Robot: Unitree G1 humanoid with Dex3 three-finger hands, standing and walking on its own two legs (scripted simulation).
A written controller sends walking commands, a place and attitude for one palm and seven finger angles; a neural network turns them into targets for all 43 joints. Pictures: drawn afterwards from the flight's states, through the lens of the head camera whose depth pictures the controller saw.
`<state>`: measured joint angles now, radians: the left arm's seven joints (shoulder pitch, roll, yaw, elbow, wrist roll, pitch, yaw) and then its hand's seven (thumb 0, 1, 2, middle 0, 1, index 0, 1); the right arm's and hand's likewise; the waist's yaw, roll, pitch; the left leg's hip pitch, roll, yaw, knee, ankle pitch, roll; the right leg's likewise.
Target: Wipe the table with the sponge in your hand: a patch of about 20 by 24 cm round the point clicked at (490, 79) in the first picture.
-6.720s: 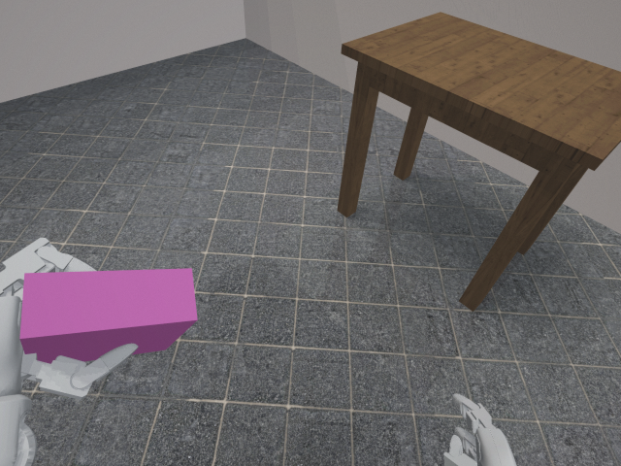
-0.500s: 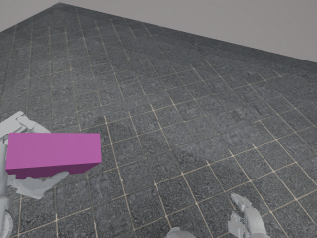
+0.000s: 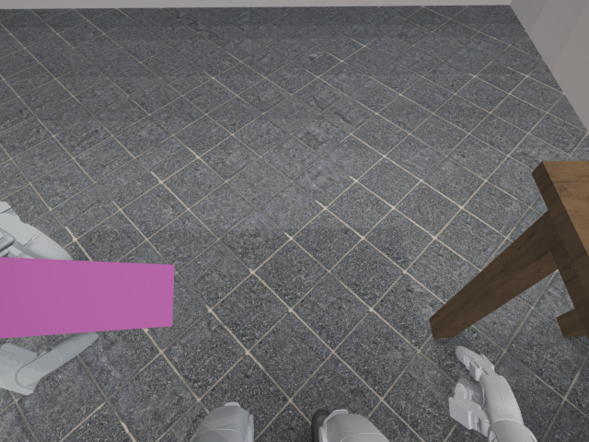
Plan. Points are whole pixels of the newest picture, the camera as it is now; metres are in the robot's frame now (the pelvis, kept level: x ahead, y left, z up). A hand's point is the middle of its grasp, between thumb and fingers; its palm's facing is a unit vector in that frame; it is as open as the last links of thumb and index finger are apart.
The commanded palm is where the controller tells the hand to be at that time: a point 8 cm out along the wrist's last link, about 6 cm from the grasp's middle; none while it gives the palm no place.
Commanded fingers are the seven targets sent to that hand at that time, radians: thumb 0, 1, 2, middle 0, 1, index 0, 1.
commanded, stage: turn to face it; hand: left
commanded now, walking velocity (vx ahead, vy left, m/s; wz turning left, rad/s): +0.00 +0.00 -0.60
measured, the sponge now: (96, 300) +0.24 +0.18 +0.15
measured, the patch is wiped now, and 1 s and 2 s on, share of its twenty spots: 0.00 0.00 0.00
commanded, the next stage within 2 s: none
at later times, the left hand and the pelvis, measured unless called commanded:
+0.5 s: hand (205, 309) +0.22 +0.08 +0.17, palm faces +0.08 -0.85 -0.52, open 9.7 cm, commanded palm +0.16 +0.16 +0.18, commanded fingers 0.00 0.10 1.30 -1.20 -1.60 -1.20 -1.60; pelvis -0.08 -0.06 -0.01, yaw -17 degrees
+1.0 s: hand (261, 328) +0.21 +0.03 +0.17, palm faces -0.14 -0.87 -0.47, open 9.7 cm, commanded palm +0.18 +0.09 +0.18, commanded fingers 0.00 0.10 1.30 -1.20 -1.60 -1.20 -1.60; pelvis -0.11 -0.05 +0.00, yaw -36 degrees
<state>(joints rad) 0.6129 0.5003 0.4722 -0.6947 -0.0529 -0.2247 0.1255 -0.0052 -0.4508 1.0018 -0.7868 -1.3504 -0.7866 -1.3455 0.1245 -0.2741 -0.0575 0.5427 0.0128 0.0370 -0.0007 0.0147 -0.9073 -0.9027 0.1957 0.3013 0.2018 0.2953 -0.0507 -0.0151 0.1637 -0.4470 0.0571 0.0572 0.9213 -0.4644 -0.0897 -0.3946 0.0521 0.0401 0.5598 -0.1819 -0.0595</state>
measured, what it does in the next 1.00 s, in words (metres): walks backwards, turning right: left foot, then right foot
